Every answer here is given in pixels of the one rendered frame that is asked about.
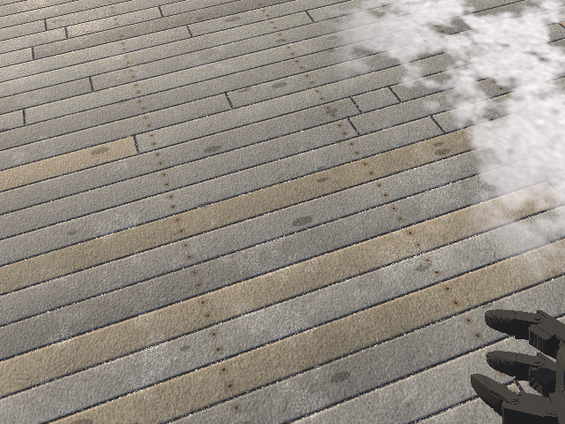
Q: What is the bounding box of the robot right hand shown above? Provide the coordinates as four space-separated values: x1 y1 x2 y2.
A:
471 309 565 424

